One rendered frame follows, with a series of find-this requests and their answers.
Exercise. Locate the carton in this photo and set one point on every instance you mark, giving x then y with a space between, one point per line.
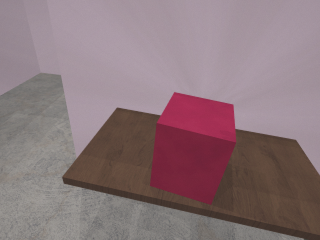
194 140

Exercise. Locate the table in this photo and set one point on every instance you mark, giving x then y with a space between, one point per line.
269 182

